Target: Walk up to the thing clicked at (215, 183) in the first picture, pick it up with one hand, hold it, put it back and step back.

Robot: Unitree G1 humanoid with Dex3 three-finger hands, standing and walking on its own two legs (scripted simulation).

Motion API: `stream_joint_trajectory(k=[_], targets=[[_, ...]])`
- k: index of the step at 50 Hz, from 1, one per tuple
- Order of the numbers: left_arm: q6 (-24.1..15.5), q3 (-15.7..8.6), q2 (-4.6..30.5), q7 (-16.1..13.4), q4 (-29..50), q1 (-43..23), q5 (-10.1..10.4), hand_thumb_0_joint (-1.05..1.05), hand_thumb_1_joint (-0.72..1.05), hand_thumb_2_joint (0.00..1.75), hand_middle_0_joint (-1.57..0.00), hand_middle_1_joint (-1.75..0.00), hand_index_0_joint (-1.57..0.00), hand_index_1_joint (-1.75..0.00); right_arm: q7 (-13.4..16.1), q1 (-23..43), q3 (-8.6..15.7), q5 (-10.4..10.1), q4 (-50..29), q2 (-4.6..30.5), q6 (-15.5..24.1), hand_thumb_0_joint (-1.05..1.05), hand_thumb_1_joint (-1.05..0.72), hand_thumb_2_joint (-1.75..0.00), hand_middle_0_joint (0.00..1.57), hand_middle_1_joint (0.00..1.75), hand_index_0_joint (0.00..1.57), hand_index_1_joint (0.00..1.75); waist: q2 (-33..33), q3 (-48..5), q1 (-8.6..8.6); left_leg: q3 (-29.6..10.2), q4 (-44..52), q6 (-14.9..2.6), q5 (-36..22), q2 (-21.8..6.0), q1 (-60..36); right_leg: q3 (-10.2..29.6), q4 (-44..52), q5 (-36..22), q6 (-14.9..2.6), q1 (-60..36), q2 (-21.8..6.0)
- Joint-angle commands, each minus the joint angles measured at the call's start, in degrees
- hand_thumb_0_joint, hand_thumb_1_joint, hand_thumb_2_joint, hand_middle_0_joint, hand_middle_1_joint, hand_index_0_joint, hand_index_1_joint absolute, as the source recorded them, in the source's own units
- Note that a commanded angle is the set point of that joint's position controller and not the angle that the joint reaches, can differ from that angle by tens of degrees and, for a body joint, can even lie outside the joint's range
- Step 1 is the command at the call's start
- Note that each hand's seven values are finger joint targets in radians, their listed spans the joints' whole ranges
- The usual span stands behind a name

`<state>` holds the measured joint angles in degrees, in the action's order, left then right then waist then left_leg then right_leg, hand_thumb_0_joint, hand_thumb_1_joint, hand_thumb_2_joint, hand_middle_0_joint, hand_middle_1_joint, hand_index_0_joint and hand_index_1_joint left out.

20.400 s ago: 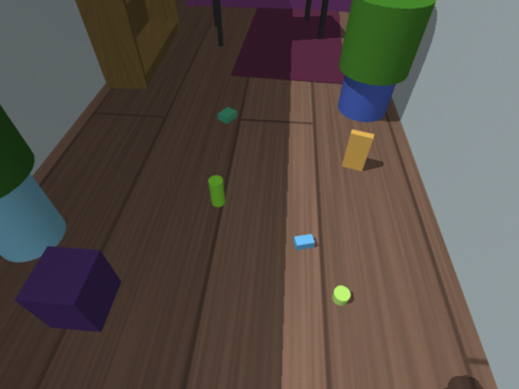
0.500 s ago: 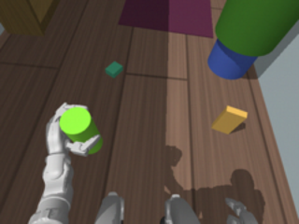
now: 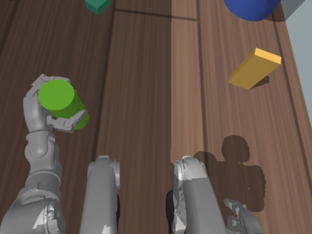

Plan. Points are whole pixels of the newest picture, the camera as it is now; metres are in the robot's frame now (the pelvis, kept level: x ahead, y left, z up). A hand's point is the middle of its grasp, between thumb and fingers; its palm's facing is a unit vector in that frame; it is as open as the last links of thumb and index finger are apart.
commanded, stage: crouch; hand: left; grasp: from the side
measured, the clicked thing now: (67, 107) +0.43 +0.23 -0.06
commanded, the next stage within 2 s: lower in 0.90 s
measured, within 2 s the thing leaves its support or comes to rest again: neither
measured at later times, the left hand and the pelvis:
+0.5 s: hand (75, 116) +0.44 +0.24 -0.17, palm faces +0.23 -0.97 +0.01, open 10.0 cm; pelvis -0.01 +0.00 -0.11, yaw -3 degrees
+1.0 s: hand (79, 120) +0.45 +0.24 -0.23, palm faces +0.20 -0.98 +0.00, open 10.0 cm; pelvis -0.01 +0.01 -0.14, yaw -6 degrees
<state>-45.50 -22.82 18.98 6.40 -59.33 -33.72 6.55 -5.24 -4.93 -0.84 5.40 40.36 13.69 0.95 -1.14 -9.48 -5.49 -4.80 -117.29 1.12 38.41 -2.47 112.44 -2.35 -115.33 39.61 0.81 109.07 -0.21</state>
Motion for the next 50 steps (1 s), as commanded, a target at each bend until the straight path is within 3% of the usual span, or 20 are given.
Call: stream_joint_trajectory(k=[1,4,10,11,13,14,18,20,21,24,26,30,32,34,36,45,50], targets=[[-5.18,-2.49,11.82,0.94,10.91,-20.31,0.4,0.0,0.17,1.31,-1.3,-1.42,-1.3,-1.44,0.62,-6.36,3.34,0.32,-3.2,12.46,1.12,0.0,-0.91,-0.91,0.2,0.3,0.2,0.3,9.55,-33.83,-0.65,2.1,10.52,-1.34,-3.17,1.53,-21.13,-2.54,8.7,-5.95,-3.06,-11.75,1.56],[-4.93,-3.86,14.27,1.9,9.3,-20.41,-0.17,0.0,0.18,1.28,-1.27,-1.39,-1.27,-1.4,0.69,-6.63,2.94,0.59,-2.35,13.1,0.95,0.0,-0.92,-0.91,0.2,0.3,0.2,0.3,10.25,-34.7,-0.62,2.44,7.15,-1.34,-5.1,1.41,-19.94,-2.97,5.27,-7.58,-2.99,-9.74,1.51],[-4.29,-7.32,18.31,2.34,6.94,-22.19,0.77,0.0,0.15,1.24,-1.22,-1.34,-1.23,-1.35,0.82,-6.18,1.68,1.1,-2.17,14.22,0.44,0.0,-0.91,-0.91,0.2,0.3,0.2,0.3,7.73,-32.75,-1.18,3.14,1.26,-1.96,-1.15,1.74,-10.89,-3.36,2.11,-4.53,-2.38,-9.23,1.83],[-4.21,-7.81,19.29,2.42,6.45,-21.0,0.54,0.0,0.16,1.23,-1.21,-1.32,-1.21,-1.33,0.88,-5.79,1.49,1.19,-2.26,14.17,0.29,0.0,-0.91,-0.91,0.2,0.3,0.2,0.3,7.47,-32.5,-0.59,3.4,0.64,-2.02,-0.66,1.75,-9.82,-3.21,1.85,-3.81,-2.33,-9.34,1.97],[-4.04,-6.15,17.44,3.28,6.01,-21.97,0.43,0.0,0.18,1.23,-1.21,-1.33,-1.22,-1.34,0.84,-6.38,1.15,1.55,-2.18,14.58,0.05,0.0,-0.91,-0.91,0.2,0.3,0.2,0.3,7.36,-32.53,-2.37,3.16,-0.95,-2.08,-1.43,1.67,-8.64,-3.55,0.73,-5.14,-2.17,-9.53,2.06],[-3.92,-7.88,19.43,3.31,5.87,-20.8,0.51,0.0,0.17,1.21,-1.19,-1.31,-1.2,-1.32,0.87,-5.99,1.1,1.58,-2.1,14.9,0.06,0.0,-0.91,-0.91,0.2,0.3,0.2,0.3,6.98,-31.77,-1.28,3.21,-1.4,-2.17,-0.72,1.71,-7.08,-3.54,0.35,-4.33,-2.19,-9.23,2.16],[-3.59,-8.76,20.0,3.97,5.77,-20.29,1.21,0.0,0.18,1.2,-1.18,-1.3,-1.19,-1.3,0.81,-6.03,0.14,2.06,-2.03,15.71,-0.44,0.0,-0.91,-0.91,0.2,0.3,0.2,0.3,8.07,-31.18,-2.08,2.28,-4.05,-1.98,-3.52,1.38,-7.07,-4.57,-2.63,-7.39,-2.24,-7.43,2.53],[-3.34,-9.05,20.6,3.98,5.37,-19.58,1.38,0.0,0.18,1.2,-1.18,-1.3,-1.19,-1.3,0.8,-5.51,-0.21,2.22,-1.8,15.84,-0.62,0.0,-0.91,-0.91,0.2,0.3,0.2,0.3,9.43,-29.91,-1.5,2.04,-4.6,-1.75,-3.17,1.17,-6.76,-4.97,-3.69,-6.98,-2.44,-5.63,2.79],[-3.45,-8.68,20.83,4.01,6.01,-20.94,1.12,0.0,0.19,1.21,-1.18,-1.3,-1.19,-1.31,0.77,-6.07,-0.24,2.47,-1.67,16.2,-0.67,0.0,-0.91,-0.91,0.2,0.3,0.2,0.3,9.58,-30.06,-2.33,1.92,-5.55,-1.76,-3.65,1.11,-6.64,-5.02,-3.98,-7.81,-2.37,-5.85,2.88],[-3.72,-7.56,19.84,4.55,6.88,-19.5,0.96,0.0,0.2,1.21,-1.18,-1.3,-1.19,-1.3,0.68,-5.07,-0.82,2.94,-1.42,16.46,-0.88,0.0,-0.91,-0.91,0.2,0.3,0.2,0.3,11.41,-28.62,-2.65,1.29,-6.23,-1.52,-4.49,0.88,-7.39,-5.74,-5.47,-8.71,-2.55,-4.22,3.02],[-3.67,-8.54,21.01,4.5,6.22,-18.48,0.88,0.0,0.18,1.2,-1.19,-1.31,-1.2,-1.31,0.59,-5.09,-1.0,3.16,-1.45,17.08,-1.02,0.0,-0.91,-0.91,0.2,0.3,0.2,0.3,11.57,-28.59,-2.64,0.63,-7.05,-1.32,-5.65,0.7,-7.6,-6.31,-6.63,-9.57,-2.6,-3.45,3.12],[-4.11,-7.99,21.24,4.2,6.61,-19.55,0.82,0.0,0.2,1.21,-1.18,-1.3,-1.19,-1.31,0.29,-4.65,-1.81,3.82,-1.44,17.7,-1.53,0.0,-0.91,-0.91,0.2,0.3,0.2,0.3,11.96,-26.89,-3.9,-0.28,-8.05,-1.2,-5.13,0.52,-6.69,-7.26,-7.67,-9.39,-2.5,-2.62,3.28],[-4.43,-9.0,22.84,3.85,6.83,-18.85,0.8,0.0,0.18,1.2,-1.19,-1.31,-1.2,-1.31,0.14,-4.14,-2.33,4.15,-1.76,17.91,-1.7,0.0,-0.91,-0.91,0.2,0.3,0.2,0.3,11.87,-26.77,-3.45,-0.34,-8.87,-1.3,-4.73,0.53,-5.64,-7.32,-7.92,-9.18,-2.37,-3.37,3.39],[-4.71,-8.25,22.35,3.95,6.69,-18.0,0.65,0.0,0.17,1.21,-1.18,-1.31,-1.19,-1.31,0.0,-3.4,-2.62,4.44,-1.9,18.14,-1.92,0.0,-0.91,-0.91,0.2,0.3,0.2,0.3,12.48,-26.35,-3.41,-0.59,-8.9,-1.08,-4.88,0.35,-6.44,-7.79,-8.67,-9.05,-2.49,-2.47,3.53],[-5.0,-8.06,22.71,3.98,7.03,-18.81,0.58,0.0,0.18,1.2,-1.18,-1.31,-1.2,-1.31,-0.19,-3.35,-3.02,4.74,-1.99,18.87,-2.13,0.0,-0.91,-0.91,0.2,0.3,0.2,0.3,14.58,-26.13,-4.27,-1.37,-9.13,-0.76,-5.68,0.35,-7.52,-8.27,-9.73,-9.88,-2.62,-1.63,3.45],[-5.81,-8.08,23.23,3.41,5.57,-16.7,0.86,0.0,0.2,1.2,-1.2,-1.31,-1.22,-1.31,-0.78,-2.47,-4.68,5.82,-2.78,19.8,-2.72,0.0,-0.91,-0.91,0.2,0.3,0.2,0.3,14.35,-24.98,-4.94,-2.14,-11.41,-0.67,-6.94,0.29,-6.84,-9.14,-10.73,-11.56,-2.41,-2.5,3.82],[-6.43,-7.83,24.41,3.11,5.56,-17.31,0.98,0.0,0.23,1.19,-1.19,-1.3,-1.2,-1.29,-0.96,-1.07,-5.57,6.11,-3.09,20.26,-2.95,0.0,-0.91,-0.91,0.2,0.3,0.2,0.3,14.61,-22.39,-5.54,-2.52,-12.09,-0.87,-4.98,0.27,-5.27,-9.53,-10.94,-10.28,-2.32,-1.42,3.89]])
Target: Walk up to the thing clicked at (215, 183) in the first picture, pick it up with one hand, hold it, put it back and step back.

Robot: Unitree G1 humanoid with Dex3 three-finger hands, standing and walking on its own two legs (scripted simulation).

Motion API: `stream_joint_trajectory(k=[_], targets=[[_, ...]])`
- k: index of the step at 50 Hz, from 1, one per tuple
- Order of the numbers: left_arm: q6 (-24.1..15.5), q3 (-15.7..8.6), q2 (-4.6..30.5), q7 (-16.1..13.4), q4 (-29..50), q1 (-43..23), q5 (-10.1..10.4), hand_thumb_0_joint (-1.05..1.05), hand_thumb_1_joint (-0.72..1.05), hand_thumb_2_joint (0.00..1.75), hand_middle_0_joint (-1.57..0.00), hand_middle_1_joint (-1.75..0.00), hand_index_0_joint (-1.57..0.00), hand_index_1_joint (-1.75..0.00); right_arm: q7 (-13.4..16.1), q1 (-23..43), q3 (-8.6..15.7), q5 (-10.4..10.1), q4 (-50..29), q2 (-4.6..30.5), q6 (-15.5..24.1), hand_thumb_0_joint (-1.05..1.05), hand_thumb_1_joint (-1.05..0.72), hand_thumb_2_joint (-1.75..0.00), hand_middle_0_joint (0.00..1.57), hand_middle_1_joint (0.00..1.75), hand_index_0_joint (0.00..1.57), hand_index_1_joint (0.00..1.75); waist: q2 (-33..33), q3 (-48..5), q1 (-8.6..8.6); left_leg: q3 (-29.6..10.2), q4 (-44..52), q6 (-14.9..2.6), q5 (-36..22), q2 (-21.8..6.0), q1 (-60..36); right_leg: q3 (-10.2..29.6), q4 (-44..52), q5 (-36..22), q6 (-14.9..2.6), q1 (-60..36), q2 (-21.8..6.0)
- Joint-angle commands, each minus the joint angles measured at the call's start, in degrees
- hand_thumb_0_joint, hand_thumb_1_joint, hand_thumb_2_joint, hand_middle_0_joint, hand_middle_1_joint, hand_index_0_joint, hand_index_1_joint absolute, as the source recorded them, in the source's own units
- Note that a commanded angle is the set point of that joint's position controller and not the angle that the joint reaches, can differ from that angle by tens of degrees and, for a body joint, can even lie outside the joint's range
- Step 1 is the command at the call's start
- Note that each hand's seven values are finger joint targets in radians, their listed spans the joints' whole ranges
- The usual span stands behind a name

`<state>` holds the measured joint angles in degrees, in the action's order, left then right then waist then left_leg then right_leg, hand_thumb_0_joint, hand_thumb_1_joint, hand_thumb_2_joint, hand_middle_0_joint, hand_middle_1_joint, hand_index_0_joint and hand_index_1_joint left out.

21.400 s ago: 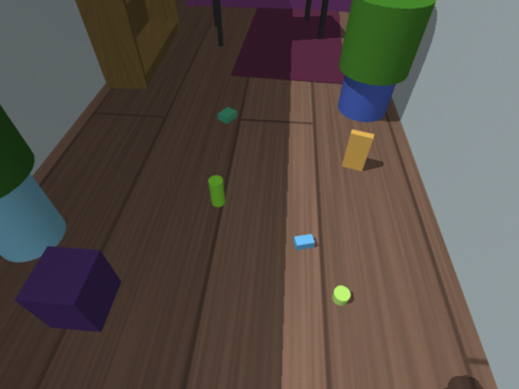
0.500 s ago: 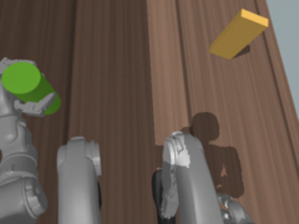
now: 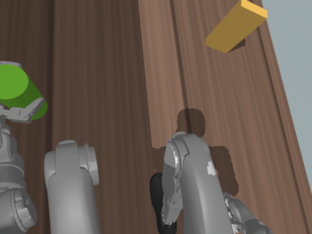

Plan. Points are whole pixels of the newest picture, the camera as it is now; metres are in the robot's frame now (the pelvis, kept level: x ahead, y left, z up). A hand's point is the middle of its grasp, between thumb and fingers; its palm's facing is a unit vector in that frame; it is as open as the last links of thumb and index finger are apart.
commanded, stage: lower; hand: left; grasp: from the side
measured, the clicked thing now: (21, 96) +0.43 +0.29 -0.11
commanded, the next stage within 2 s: loosen in 1.38 s
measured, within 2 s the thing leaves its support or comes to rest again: rests again in 1.42 s
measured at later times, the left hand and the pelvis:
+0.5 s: hand (29, 99) +0.44 +0.28 -0.15, palm faces +0.32 -0.95 +0.01, open 9.9 cm; pelvis -0.01 +0.00 -0.01, yaw -3 degrees
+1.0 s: hand (34, 100) +0.44 +0.28 -0.18, palm faces +0.33 -0.94 +0.01, open 9.9 cm; pelvis -0.01 +0.01 -0.02, yaw -5 degrees
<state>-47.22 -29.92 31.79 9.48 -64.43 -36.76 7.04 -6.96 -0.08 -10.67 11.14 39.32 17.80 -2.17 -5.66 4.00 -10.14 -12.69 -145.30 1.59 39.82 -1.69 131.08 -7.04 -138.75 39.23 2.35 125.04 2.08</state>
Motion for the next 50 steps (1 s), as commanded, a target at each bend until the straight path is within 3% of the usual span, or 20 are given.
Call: stream_joint_trajectory(k=[1,3,6,9,10,14,18,20,23,29,31,36,39,50], targets=[[-4.72,-1.33,11.93,-0.23,10.21,-13.41,0.51,0.0,0.2,1.17,-1.22,-1.34,-1.24,-1.33,0.74,-6.24,4.14,0.46,-2.06,16.34,0.19,0.0,-0.92,-0.91,0.2,0.3,0.2,0.3,18.92,-35.96,-1.04,5.32,15.66,-1.35,-7.17,-0.51,-23.81,-4.96,12.33,-10.6,-3.8,-18.25,1.65],[-4.78,-1.18,11.76,-0.7,8.0,-11.98,0.28,0.0,0.16,1.18,-1.23,-1.36,-1.26,-1.35,0.54,-5.6,3.33,0.77,-2.35,16.51,0.06,0.0,-0.92,-0.91,0.2,0.3,0.2,0.3,18.63,-35.35,-1.29,4.8,15.25,-1.19,-8.65,-0.63,-24.21,-5.29,11.76,-11.72,-3.75,-18.3,1.71],[-6.09,-0.99,11.93,-1.4,5.47,-13.56,0.73,0.0,0.15,1.19,-1.23,-1.35,-1.25,-1.34,0.33,-5.05,2.17,1.21,-2.91,17.12,-0.02,0.0,-0.92,-0.91,0.2,0.3,0.2,0.3,16.14,-32.68,-2.99,4.31,14.33,-1.48,-6.33,-0.71,-21.57,-5.88,12.28,-10.35,-3.49,-18.79,1.99],[-7.75,-2.19,15.74,-1.48,5.2,-14.09,0.03,0.0,0.17,1.16,-1.23,-1.34,-1.25,-1.33,0.31,-3.8,1.01,1.97,-3.27,17.88,0.04,0.0,-0.92,-0.91,0.2,0.3,0.2,0.3,17.88,-33.16,-2.83,3.75,13.94,-1.19,-6.81,-1.05,-23.57,-6.25,11.55,-10.42,-3.56,-18.8,2.19],[-8.18,-1.59,15.47,-1.58,3.5,-13.91,-0.13,0.0,0.18,1.15,-1.22,-1.32,-1.24,-1.31,0.25,-3.24,0.57,2.25,-3.39,17.94,-0.04,0.0,-0.92,-0.91,0.2,0.3,0.2,0.3,18.27,-32.4,-3.53,3.74,13.58,-1.25,-6.5,-1.1,-23.25,-6.37,11.45,-10.31,-3.47,-19.01,2.19],[-10.07,-3.76,18.95,-1.85,2.2,-14.04,0.29,0.0,0.16,1.13,-1.21,-1.31,-1.23,-1.3,0.21,-2.46,-1.13,3.11,-3.75,18.96,-0.07,0.0,-0.93,-0.91,0.2,0.3,0.2,0.3,19.66,-31.68,-3.84,3.04,13.29,-0.94,-6.62,-1.34,-23.51,-6.99,10.9,-10.57,-3.42,-20.3,2.44],[-11.25,-3.13,18.75,-1.7,-0.07,-14.22,0.3,0.0,0.17,1.13,-1.18,-1.29,-1.2,-1.28,0.25,-0.87,-2.71,4.16,-4.45,19.94,-0.15,0.0,-0.92,-0.91,0.2,0.3,0.2,0.3,21.54,-29.99,-5.28,1.99,13.24,-0.43,-8.3,-1.73,-25.73,-7.93,10.18,-12.33,-3.46,-19.76,2.55],[-11.84,-3.88,20.62,-2.13,-1.39,-13.6,0.05,0.0,0.16,1.11,-1.18,-1.27,-1.2,-1.26,0.24,0.05,-3.26,4.39,-4.57,20.48,-0.2,0.0,-0.92,-0.91,0.2,0.3,0.2,0.3,21.88,-28.31,-5.07,1.37,13.79,-0.22,-6.34,-1.91,-25.39,-8.64,9.96,-10.56,-3.57,-18.44,2.63],[-12.5,-3.14,20.01,-1.91,-2.55,-13.08,0.38,0.0,0.16,1.11,-1.19,-1.28,-1.21,-1.27,0.19,0.24,-4.31,5.16,-4.79,20.88,-0.19,0.0,-0.92,-0.91,0.2,0.3,0.2,0.3,21.6,-28.86,-6.05,1.26,12.43,-0.18,-8.91,-2.0,-26.07,-8.75,9.66,-13.25,-3.36,-20.8,2.82],[-13.61,-2.87,22.26,-2.31,-4.82,-14.0,0.34,0.0,0.16,1.12,-1.17,-1.27,-1.19,-1.27,0.42,1.6,-6.29,5.97,-5.24,21.63,-0.29,0.0,-0.92,-0.91,0.2,0.3,0.2,0.3,21.04,-26.66,-7.48,0.12,11.76,-0.31,-8.87,-2.24,-25.27,-9.66,9.75,-13.86,-2.97,-21.89,3.09],[-13.95,-3.36,23.18,-2.94,-5.96,-13.7,0.41,0.0,0.17,1.12,-1.17,-1.27,-1.19,-1.26,0.47,2.65,-6.85,6.28,-5.7,21.7,-0.3,0.0,-0.92,-0.9,0.2,0.3,0.2,0.3,19.7,-25.88,-7.02,0.27,11.1,-0.67,-7.23,-2.2,-23.62,-9.52,10.29,-12.95,-2.91,-22.1,3.3],[-15.07,-3.19,24.47,-4.01,-6.93,-14.7,0.0,0.0,0.16,1.13,-1.17,-1.28,-1.19,-1.27,0.46,3.62,-8.02,7.06,-6.39,22.47,-0.31,0.0,-0.91,-0.9,0.2,0.3,0.2,0.3,20.82,-24.21,-8.41,-0.52,11.21,-0.51,-6.28,-2.51,-24.08,-10.49,10.01,-12.45,-2.79,-21.95,3.55],[-15.63,-3.14,25.24,-4.28,-7.85,-14.49,-0.41,0.0,0.16,1.13,-1.17,-1.28,-1.19,-1.27,0.49,4.82,-8.51,7.33,-6.88,22.72,-0.42,0.0,-0.91,-0.9,0.2,0.3,0.2,0.3,20.76,-22.29,-8.3,-1.02,11.9,-0.42,-4.3,-2.66,-23.49,-11.09,10.0,-10.71,-2.84,-20.71,3.68],[-17.01,-2.16,25.55,-6.5,-8.8,-14.05,-0.65,0.0,0.15,1.14,-1.18,-1.28,-1.2,-1.28,0.26,5.77,-10.26,8.32,-7.41,23.18,-0.49,0.0,-0.91,-0.9,0.2,0.3,0.2,0.3,21.36,-21.9,-9.55,-2.33,11.15,-0.2,-7.33,-3.01,-25.33,-12.08,9.72,-13.92,-2.51,-22.39,4.16]])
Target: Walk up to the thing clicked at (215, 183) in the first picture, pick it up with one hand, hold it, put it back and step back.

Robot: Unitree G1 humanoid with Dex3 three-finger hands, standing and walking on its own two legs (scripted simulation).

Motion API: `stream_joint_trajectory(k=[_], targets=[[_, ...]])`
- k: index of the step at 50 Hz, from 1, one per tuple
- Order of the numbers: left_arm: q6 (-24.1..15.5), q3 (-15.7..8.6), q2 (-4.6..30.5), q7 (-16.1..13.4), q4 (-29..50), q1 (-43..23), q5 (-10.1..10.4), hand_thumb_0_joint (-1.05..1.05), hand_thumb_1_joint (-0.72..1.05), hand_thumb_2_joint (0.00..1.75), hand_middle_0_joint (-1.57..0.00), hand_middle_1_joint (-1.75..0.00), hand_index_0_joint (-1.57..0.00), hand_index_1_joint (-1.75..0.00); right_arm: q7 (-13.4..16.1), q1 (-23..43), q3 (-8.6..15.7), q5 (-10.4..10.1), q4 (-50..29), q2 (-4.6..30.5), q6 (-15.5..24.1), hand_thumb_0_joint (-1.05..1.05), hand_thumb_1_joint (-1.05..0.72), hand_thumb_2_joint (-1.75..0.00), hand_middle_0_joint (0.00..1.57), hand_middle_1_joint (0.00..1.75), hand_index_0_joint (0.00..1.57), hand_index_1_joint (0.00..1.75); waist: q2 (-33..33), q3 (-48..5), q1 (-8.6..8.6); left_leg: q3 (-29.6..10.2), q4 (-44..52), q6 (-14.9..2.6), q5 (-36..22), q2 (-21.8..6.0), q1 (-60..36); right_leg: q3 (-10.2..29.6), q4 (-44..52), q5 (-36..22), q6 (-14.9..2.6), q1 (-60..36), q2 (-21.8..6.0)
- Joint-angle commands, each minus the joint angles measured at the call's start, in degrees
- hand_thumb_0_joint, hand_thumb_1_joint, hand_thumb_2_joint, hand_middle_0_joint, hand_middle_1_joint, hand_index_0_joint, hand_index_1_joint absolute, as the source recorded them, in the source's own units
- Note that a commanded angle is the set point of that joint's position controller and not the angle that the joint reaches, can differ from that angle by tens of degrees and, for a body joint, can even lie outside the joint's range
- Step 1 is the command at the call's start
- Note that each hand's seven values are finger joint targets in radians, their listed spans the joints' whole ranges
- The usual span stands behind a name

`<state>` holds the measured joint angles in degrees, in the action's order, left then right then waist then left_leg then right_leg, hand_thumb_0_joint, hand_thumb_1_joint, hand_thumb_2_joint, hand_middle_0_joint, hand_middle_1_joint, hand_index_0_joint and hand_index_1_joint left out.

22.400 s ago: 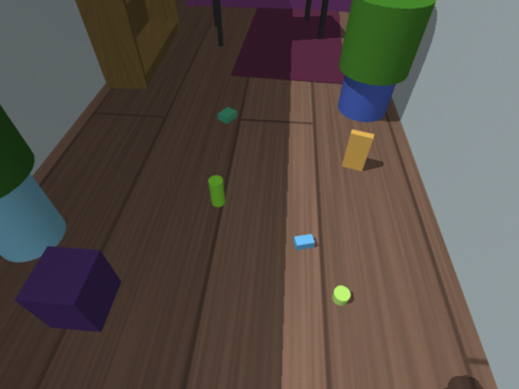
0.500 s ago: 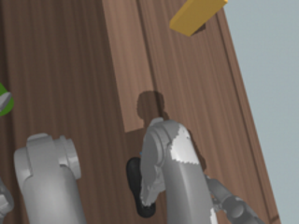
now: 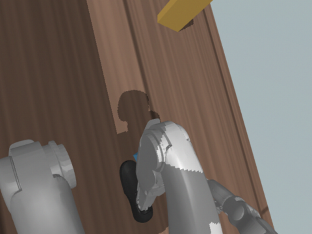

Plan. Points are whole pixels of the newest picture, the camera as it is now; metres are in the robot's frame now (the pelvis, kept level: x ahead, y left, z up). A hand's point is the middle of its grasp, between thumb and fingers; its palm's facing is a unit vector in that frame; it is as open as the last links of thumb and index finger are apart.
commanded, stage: lower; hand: left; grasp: from the side
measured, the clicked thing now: out of the picture +0.43 +0.31 -0.18
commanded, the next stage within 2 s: loosen in 0.38 s
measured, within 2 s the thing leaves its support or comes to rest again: rests again in 0.42 s
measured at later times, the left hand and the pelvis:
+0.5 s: hand out of the picture +0.43 +0.30 -0.18, palm faces +0.42 -0.91 +0.00, open 9.9 cm; pelvis +0.00 +0.00 +0.00, yaw -1 degrees
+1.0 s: hand out of the picture +0.43 +0.31 -0.17, palm faces +0.43 -0.90 +0.03, open 15.0 cm; pelvis +0.00 +0.01 +0.00, yaw -2 degrees
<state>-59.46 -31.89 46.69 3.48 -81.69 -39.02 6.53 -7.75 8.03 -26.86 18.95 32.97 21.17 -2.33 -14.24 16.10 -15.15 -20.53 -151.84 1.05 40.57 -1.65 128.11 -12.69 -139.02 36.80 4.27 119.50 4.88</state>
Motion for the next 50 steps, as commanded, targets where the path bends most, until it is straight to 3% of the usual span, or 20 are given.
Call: stream_joint_trajectory(k=[1,18,24,25,27,32,36,45,50], targets=[[-4.86,-0.05,11.29,-0.8,8.58,-12.29,-0.48,0.0,0.15,1.15,-1.17,-1.28,-1.19,-1.27,1.0,-2.59,6.01,0.55,-0.89,20.11,-0.35,0.0,-0.91,-0.9,0.2,0.3,0.2,0.3,30.83,-33.85,-4.76,5.31,18.01,0.5,-8.22,-3.15,-22.86,-6.57,9.7,-11.5,-4.53,-16.58,1.35],[-6.4,-0.03,12.54,-2.64,6.16,-10.72,-1.13,0.0,0.2,1.18,-1.19,-1.29,-1.2,-1.29,1.04,-0.53,4.39,1.48,-1.93,20.51,-0.96,0.0,-0.9,-0.9,0.2,0.3,0.2,0.3,30.75,-31.75,-5.46,3.74,18.34,0.67,-6.99,-3.81,-23.39,-7.95,9.63,-10.74,-4.31,-16.71,1.94],[-6.78,-0.41,13.07,-2.7,5.38,-9.93,-0.4,0.0,0.19,1.15,-1.16,-1.26,-1.18,-1.26,1.05,-0.56,3.81,1.61,-2.15,20.62,-0.79,0.0,-0.9,-0.9,0.2,0.3,0.2,0.3,29.7,-32.28,-5.34,4.02,17.41,0.33,-7.87,-3.73,-22.78,-7.94,10.14,-11.6,-4.28,-18.13,2.35],[-7.0,-0.41,13.2,-2.6,5.59,-10.28,-0.23,0.0,0.17,1.07,-1.21,-1.23,-1.23,-1.22,1.1,-0.02,3.56,1.63,-2.47,20.5,-0.7,0.0,-0.91,-0.9,0.2,0.3,0.2,0.3,29.46,-32.28,-5.39,3.89,17.27,0.3,-7.42,-3.69,-22.57,-8.16,10.18,-11.27,-4.2,-17.83,2.41],[-7.33,0.06,12.91,-2.53,6.34,-11.44,-0.32,0.0,0.04,0.91,-1.08,-1.07,-1.11,-1.06,1.2,0.12,3.78,1.65,-2.17,20.91,-0.67,0.0,-0.92,-0.9,0.2,0.3,0.2,0.3,30.61,-30.78,-6.04,3.25,18.07,0.6,-7.21,-3.98,-23.24,-8.32,9.61,-11.23,-4.32,-16.35,2.17],[-7.3,-0.55,13.43,-2.31,6.72,-10.36,-0.07,0.0,-0.21,0.57,-0.82,-0.74,-0.85,-0.74,1.28,-0.25,3.64,1.82,-1.89,20.59,-0.7,0.0,-0.92,-0.9,0.2,0.3,0.2,0.3,31.14,-31.55,-5.54,3.79,17.58,0.56,-8.9,-4.06,-23.92,-8.02,9.95,-12.57,-4.3,-18.02,2.4],[-6.99,-0.71,14.12,-2.28,6.53,-10.09,-0.22,0.0,-0.45,0.31,-0.57,-0.47,-0.58,-0.46,1.27,0.14,3.86,1.61,-2.33,21.18,-0.88,0.0,-0.93,-0.9,0.2,0.3,0.2,0.3,31.23,-30.07,-5.35,3.39,18.39,0.6,-6.82,-4.1,-22.95,-8.4,9.78,-10.82,-4.55,-16.29,2.3],[-6.89,0.81,12.13,-2.1,6.44,-10.24,0.2,0.0,-0.56,0.15,-0.37,-0.25,-0.37,-0.25,1.07,-0.03,3.52,1.58,-2.41,20.72,-0.72,0.0,-0.93,-0.9,0.2,0.3,0.2,0.3,30.14,-30.81,-5.76,3.05,17.99,0.42,-7.31,-3.89,-23.16,-8.6,10.02,-11.42,-4.39,-17.07,2.46],[-6.88,0.9,11.75,-2.22,5.48,-10.33,0.1,0.0,-0.58,0.1,-0.18,-0.12,-0.18,-0.12,1.17,0.32,3.8,1.58,-2.34,20.91,-0.68,0.0,-0.91,-0.9,0.2,0.3,0.2,0.3,30.11,-28.92,-5.8,3.03,18.24,0.45,-6.57,-3.97,-22.7,-8.64,10.14,-10.79,-4.44,-15.7,2.39]])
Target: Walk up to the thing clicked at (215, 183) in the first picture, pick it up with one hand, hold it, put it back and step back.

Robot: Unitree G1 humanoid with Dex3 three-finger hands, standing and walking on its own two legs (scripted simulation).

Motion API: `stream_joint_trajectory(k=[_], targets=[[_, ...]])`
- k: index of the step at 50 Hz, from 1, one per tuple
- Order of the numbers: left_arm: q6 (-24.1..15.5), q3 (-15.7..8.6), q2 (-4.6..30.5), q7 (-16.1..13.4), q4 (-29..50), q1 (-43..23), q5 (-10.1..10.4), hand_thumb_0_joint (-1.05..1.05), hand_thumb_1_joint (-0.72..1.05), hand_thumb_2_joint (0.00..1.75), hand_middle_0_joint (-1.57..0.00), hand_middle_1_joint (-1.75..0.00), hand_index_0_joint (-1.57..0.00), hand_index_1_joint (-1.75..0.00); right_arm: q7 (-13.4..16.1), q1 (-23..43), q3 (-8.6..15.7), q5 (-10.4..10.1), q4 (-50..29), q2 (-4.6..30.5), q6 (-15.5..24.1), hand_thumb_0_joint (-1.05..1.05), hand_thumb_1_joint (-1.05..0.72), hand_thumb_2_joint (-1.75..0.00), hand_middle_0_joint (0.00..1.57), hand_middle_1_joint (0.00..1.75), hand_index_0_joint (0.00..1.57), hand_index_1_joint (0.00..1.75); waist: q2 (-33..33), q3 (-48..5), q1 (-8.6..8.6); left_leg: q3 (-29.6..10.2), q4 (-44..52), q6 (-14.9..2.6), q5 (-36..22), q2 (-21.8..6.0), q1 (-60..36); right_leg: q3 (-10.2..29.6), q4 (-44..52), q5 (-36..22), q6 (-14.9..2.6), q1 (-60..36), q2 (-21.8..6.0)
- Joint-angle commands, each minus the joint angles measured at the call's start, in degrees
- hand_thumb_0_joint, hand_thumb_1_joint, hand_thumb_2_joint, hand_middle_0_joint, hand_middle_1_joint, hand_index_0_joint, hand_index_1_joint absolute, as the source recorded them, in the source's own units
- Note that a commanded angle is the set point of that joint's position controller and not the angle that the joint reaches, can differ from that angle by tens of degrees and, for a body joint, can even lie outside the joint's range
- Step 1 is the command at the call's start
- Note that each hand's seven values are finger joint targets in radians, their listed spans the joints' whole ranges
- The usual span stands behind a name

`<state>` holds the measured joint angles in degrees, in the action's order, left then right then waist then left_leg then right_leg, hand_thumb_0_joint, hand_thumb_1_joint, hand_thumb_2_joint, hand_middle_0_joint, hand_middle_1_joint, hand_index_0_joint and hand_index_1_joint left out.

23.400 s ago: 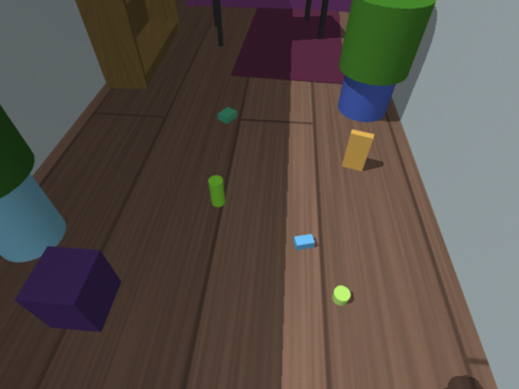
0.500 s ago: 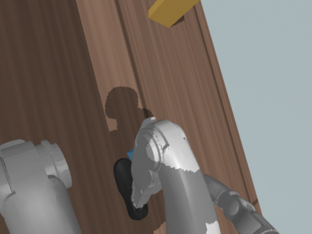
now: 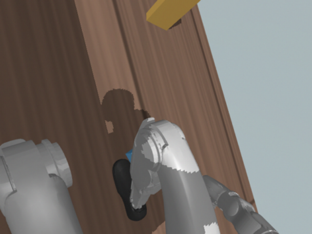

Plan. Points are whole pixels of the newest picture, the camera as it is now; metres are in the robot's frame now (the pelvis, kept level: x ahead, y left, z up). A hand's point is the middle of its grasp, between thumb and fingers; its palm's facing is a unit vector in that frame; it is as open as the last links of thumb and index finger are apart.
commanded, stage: withdraw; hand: left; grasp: from the side
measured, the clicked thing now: out of the picture +0.43 +0.31 -0.20
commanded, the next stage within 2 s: rise in 0.34 s
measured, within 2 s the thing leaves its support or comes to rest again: neither
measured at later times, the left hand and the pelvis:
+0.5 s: hand out of the picture +0.39 +0.39 -0.07, palm faces +0.46 -0.89 -0.03, open 17.6 cm; pelvis +0.00 +0.00 +0.02, yaw +3 degrees
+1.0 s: hand out of the picture +0.27 +0.39 +0.06, palm faces +0.38 -0.78 -0.50, open 17.2 cm; pelvis +0.01 -0.02 +0.15, yaw +11 degrees
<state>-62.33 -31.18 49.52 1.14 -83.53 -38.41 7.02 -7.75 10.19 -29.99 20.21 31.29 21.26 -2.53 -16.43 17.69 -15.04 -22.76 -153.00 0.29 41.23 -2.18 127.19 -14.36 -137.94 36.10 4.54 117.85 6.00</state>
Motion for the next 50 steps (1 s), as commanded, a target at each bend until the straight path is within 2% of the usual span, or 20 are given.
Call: stream_joint_trajectory(k=[1,8,12,14,15,19,23,24,25,26,27,29,30,33,34,36,40,43,46,50], targets=[[-3.91,-0.49,9.65,-0.06,7.09,-10.53,-0.55,0.0,-0.56,0.09,-0.15,-0.1,-0.16,-0.1,1.17,-1.9,6.94,0.25,-0.88,21.04,-0.58,0.0,-0.9,-0.9,0.2,0.3,0.2,0.3,32.24,-30.13,-5.8,4.81,19.95,1.34,-6.77,-3.57,-21.8,-7.22,8.82,-9.53,-4.71,-13.6,1.17],[-2.58,-5.93,15.75,1.12,16.84,-9.41,-0.65,0.0,-0.57,0.05,-0.08,-0.03,-0.08,-0.03,1.61,-3.24,8.63,-0.17,-0.5,20.83,-1.12,0.0,-0.91,-0.9,0.2,0.3,0.2,0.3,38.55,-36.31,-2.58,6.5,20.8,1.75,-9.66,-3.73,-25.65,-5.52,8.27,-11.26,-5.11,-15.38,0.96],[1.31,-5.74,15.81,3.84,27.09,-8.52,-0.61,0.0,-0.58,0.05,-0.07,-0.03,-0.07,-0.03,2.09,-5.61,11.89,-1.81,-0.76,20.48,-1.66,0.0,-0.91,-0.9,0.2,0.3,0.2,0.3,44.4,-41.92,-0.24,7.48,23.58,2.25,-11.47,-3.53,-29.67,-4.08,8.33,-11.97,-5.81,-14.17,0.25],[4.71,-3.75,11.73,6.13,27.27,-6.09,0.23,0.0,-0.61,0.03,-0.07,-0.03,-0.08,-0.02,2.26,-6.8,13.46,-3.24,-0.89,19.86,-1.8,0.0,-0.91,-0.9,0.2,0.3,0.2,0.3,43.88,-42.09,0.21,7.8,24.73,2.28,-11.98,-3.23,-29.17,-3.84,8.48,-12.2,-6.01,-12.49,0.04],[6.18,-0.18,8.27,7.27,29.26,-7.73,0.73,0.0,-0.61,0.02,-0.07,-0.03,-0.08,-0.02,2.2,-7.14,14.24,-4.06,-1.11,19.48,-1.67,0.0,-0.91,-0.9,0.2,0.3,0.2,0.3,42.67,-41.69,-0.74,8.07,24.79,1.95,-10.79,-3.0,-27.7,-3.66,8.91,-11.58,-6.06,-11.34,-0.07],[12.64,-0.26,4.8,9.77,28.33,-5.93,3.45,0.0,-0.61,0.02,-0.05,-0.03,-0.06,-0.02,2.68,-9.77,17.09,-7.27,-0.12,18.11,-1.15,0.0,-0.89,-0.9,0.2,0.3,0.2,0.3,35.76,-39.07,0.53,9.44,24.85,0.5,-6.26,-2.2,-21.23,-2.56,10.73,-8.6,-5.88,-8.67,-0.41],[15.65,-0.77,5.54,11.54,28.99,-9.35,3.62,0.0,-0.53,0.04,-0.04,0.0,-0.03,0.0,2.96,-11.72,18.38,-9.03,0.08,16.93,-0.88,0.0,-0.83,-0.89,0.2,0.3,0.2,0.3,31.95,-38.27,1.24,9.41,25.47,-0.3,-2.01,-1.93,-18.55,-2.04,11.61,-4.61,-5.93,-6.73,-0.69],[19.39,-4.24,17.05,8.41,25.08,-3.74,-5.56,0.0,-0.52,0.06,-0.07,-0.05,-0.06,-0.05,3.24,-11.88,20.43,-11.18,0.58,14.41,-1.68,0.0,-0.91,-0.91,0.2,0.3,0.2,0.3,35.63,-44.62,7.13,11.51,29.13,-0.21,-3.69,-1.76,-24.6,-0.04,14.03,-3.13,-6.3,-8.18,-1.36],[20.87,-6.32,17.88,7.39,29.75,-6.56,-5.17,0.0,-0.51,0.07,-0.07,-0.06,-0.06,-0.06,3.45,-12.26,21.8,-11.62,-0.52,15.22,-2.4,0.0,-0.92,-0.91,0.2,0.3,0.2,0.3,38.71,-48.52,7.16,11.13,30.94,0.16,-4.17,-2.41,-27.5,0.37,13.68,-3.36,-6.45,-7.6,-1.41],[22.24,-0.76,10.87,7.48,30.27,-10.76,-5.77,0.0,-0.5,0.07,-0.06,-0.05,-0.05,-0.05,3.2,-12.16,22.09,-12.22,-1.24,14.36,-2.63,0.0,-0.9,-0.91,0.2,0.3,0.2,0.3,40.09,-47.26,5.21,11.0,32.55,0.31,-2.27,-2.44,-27.38,0.45,13.33,-2.64,-6.48,-5.21,-1.58],[23.72,0.94,8.09,7.32,29.43,-10.26,-6.3,0.0,-0.52,0.07,-0.07,-0.05,-0.06,-0.06,2.88,-13.63,22.59,-12.59,0.36,13.35,-3.01,0.0,-0.92,-0.91,0.2,0.3,0.2,0.3,38.91,-44.82,5.0,11.49,33.24,0.12,-0.41,-2.15,-25.65,0.56,14.14,-1.25,-6.63,-4.36,-1.43],[27.13,-3.73,15.92,5.39,37.59,-10.74,-7.96,0.0,-0.54,0.07,-0.08,-0.05,-0.07,-0.06,3.5,-15.3,23.86,-13.98,0.3,12.88,-3.24,0.0,-0.94,-0.92,0.2,0.3,0.2,0.3,41.93,-51.89,8.12,12.4,33.77,0.42,-5.41,-2.03,-31.33,1.55,14.64,-3.93,-6.73,-5.68,-1.94],[29.2,-4.92,19.0,4.54,35.55,-9.51,-9.38,0.0,-0.54,0.08,-0.08,-0.07,-0.07,-0.08,3.61,-16.36,24.53,-14.46,0.88,12.71,-3.72,0.0,-0.95,-0.92,0.2,0.3,0.2,0.3,43.07,-52.39,8.77,13.04,34.39,0.39,-6.21,-1.84,-31.25,2.44,14.45,-3.83,-6.91,-5.42,-2.13],[34.02,-2.41,14.56,3.51,39.55,-8.94,-10.6,0.0,-0.5,0.09,-0.06,-0.06,-0.06,-0.06,3.87,-18.12,26.8,-15.73,0.93,11.1,-4.73,0.0,-0.9,-0.9,0.2,0.3,0.2,0.3,40.63,-54.34,8.41,14.92,35.03,-0.17,-8.53,-1.28,-31.29,3.9,16.61,-5.57,-7.17,-6.86,-2.35],[35.97,-4.12,14.55,2.85,38.52,-4.77,-10.79,0.0,-0.54,0.06,-0.05,-0.06,-0.05,-0.06,4.11,-18.2,27.49,-16.34,0.77,10.77,-4.91,0.0,-0.9,-0.9,0.2,0.3,0.2,0.3,38.96,-54.22,10.03,14.97,36.25,-0.2,-8.37,-1.1,-31.41,4.1,17.38,-4.85,-7.25,-6.37,-2.44],[39.13,-3.7,13.17,1.94,40.61,-1.37,-11.37,0.0,-0.52,0.08,-0.06,-0.06,-0.06,-0.06,4.44,-18.71,28.91,-17.27,0.09,10.09,-5.35,0.0,-0.9,-0.9,0.2,0.3,0.2,0.3,37.25,-55.04,11.2,15.41,38.34,-0.42,-7.12,-0.91,-31.88,4.83,19.33,-3.69,-7.21,-7.33,-2.66],[45.3,1.21,4.48,0.61,46.45,4.62,-10.92,0.0,-0.53,0.07,-0.06,-0.06,-0.06,-0.06,5.0,-19.5,32.05,-19.4,-1.35,8.72,-5.61,0.0,-0.9,-0.9,0.2,0.3,0.2,0.3,31.86,-58.57,11.33,16.33,43.16,-1.09,-5.18,-0.46,-34.33,6.51,25.15,-2.1,-7.05,-10.2,-3.01],[49.32,4.22,0.91,-0.7,54.34,8.57,-10.05,0.0,-0.49,0.09,-0.06,-0.07,-0.06,-0.07,5.83,-19.47,33.19,-20.79,-2.96,7.5,-5.44,0.0,-0.89,-0.9,0.2,0.3,0.2,0.3,26.36,-60.11,11.55,17.13,46.87,-1.74,-2.45,-0.13,-34.86,7.81,31.73,0.27,-6.59,-16.18,-3.1],[53.13,4.17,0.94,-2.54,63.01,15.59,-9.47,0.0,-0.49,0.09,-0.06,-0.07,-0.06,-0.07,7.05,-19.83,33.94,-21.94,-4.29,6.85,-5.1,0.0,-0.89,-0.9,0.2,0.3,0.2,0.3,25.28,-63.08,13.77,17.44,52.21,-1.78,-1.54,-0.29,-40.48,9.18,36.82,0.93,-6.4,-22.15,-3.38],[56.69,3.09,0.37,-5.23,71.31,22.16,-9.07,0.0,-0.51,0.08,-0.06,-0.06,-0.06,-0.06,9.07,-20.28,33.95,-22.92,-5.3,4.74,-4.45,0.0,-0.9,-0.9,0.2,0.3,0.2,0.3,25.88,-62.52,14.14,18.05,57.86,-1.65,-4.87,-0.42,-47.65,10.58,42.64,-1.81,-6.25,-29.92,-3.94]])
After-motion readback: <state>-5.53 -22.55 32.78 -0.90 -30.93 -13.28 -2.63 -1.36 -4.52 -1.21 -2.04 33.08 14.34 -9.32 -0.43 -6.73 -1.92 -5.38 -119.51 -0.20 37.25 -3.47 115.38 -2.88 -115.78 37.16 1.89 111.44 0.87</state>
